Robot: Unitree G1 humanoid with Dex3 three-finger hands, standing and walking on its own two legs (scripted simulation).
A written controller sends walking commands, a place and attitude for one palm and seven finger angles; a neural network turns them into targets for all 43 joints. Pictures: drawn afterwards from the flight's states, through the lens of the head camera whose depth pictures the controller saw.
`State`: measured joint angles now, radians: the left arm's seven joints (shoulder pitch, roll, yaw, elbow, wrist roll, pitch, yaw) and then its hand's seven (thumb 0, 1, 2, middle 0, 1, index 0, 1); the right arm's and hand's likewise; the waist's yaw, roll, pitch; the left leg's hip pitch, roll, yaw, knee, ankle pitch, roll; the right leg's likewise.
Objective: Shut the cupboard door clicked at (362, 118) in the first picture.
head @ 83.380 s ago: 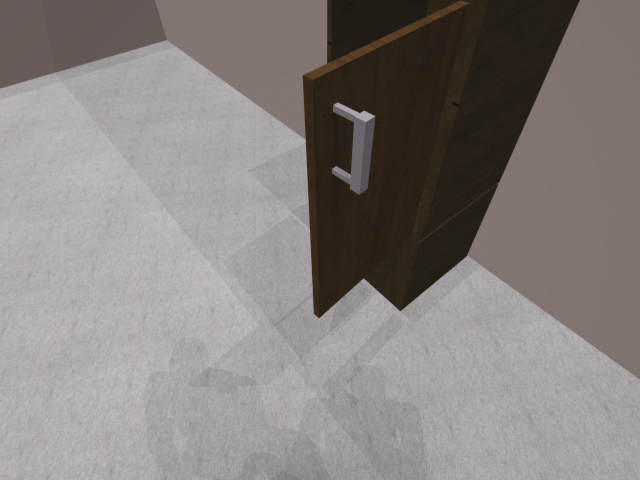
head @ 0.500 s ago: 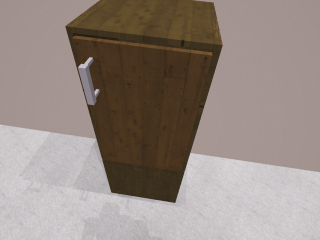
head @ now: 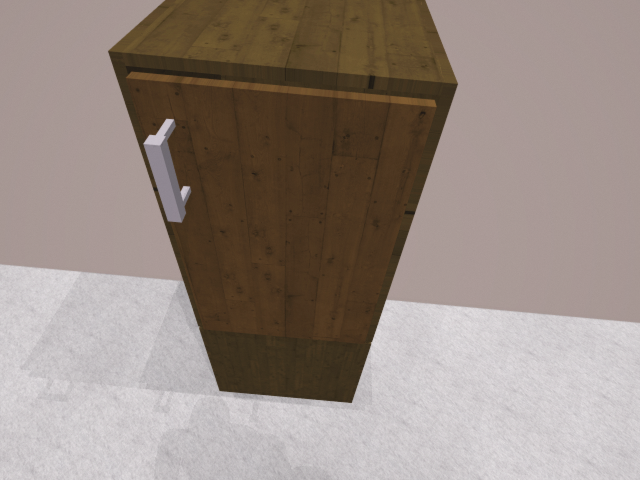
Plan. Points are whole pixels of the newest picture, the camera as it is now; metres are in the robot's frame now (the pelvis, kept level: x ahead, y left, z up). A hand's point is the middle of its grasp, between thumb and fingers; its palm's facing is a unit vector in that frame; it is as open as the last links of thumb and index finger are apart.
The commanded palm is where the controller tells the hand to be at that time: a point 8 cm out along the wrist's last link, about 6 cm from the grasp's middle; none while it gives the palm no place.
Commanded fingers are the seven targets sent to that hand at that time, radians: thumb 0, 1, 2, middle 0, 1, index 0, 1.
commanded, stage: come to a stop and stand still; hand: left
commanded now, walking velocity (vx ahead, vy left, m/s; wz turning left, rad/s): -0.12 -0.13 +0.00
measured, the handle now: (172, 172) +0.45 +0.25 +0.14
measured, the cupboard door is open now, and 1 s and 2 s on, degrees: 0 0 0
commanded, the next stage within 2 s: look again from close up in 1.06 s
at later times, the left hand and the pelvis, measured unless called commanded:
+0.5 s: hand out of the picture +0.04 +0.17 -0.17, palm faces +0.00 -0.98 -0.22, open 7.2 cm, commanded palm none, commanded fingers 0.00 0.90 0.90 -0.20 -0.30 -0.20 -0.30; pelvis -0.01 -0.01 +0.00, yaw -2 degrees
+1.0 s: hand out of the picture -0.06 +0.09 -0.17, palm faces +0.04 -1.00 -0.09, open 7.4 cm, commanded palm none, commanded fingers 0.00 0.90 0.90 -0.20 -0.30 -0.20 -0.30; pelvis -0.01 -0.03 +0.01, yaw -1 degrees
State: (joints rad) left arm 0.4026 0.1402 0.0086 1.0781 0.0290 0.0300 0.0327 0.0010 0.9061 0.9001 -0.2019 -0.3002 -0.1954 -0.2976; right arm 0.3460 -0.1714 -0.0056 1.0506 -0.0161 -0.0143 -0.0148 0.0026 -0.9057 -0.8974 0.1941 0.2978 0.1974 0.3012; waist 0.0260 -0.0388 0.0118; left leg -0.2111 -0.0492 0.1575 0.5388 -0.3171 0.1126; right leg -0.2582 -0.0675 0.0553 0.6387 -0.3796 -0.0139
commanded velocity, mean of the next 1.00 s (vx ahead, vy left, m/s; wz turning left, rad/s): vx -0.03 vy -0.02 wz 0.00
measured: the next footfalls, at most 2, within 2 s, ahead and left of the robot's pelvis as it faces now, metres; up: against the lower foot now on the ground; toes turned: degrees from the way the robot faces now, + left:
none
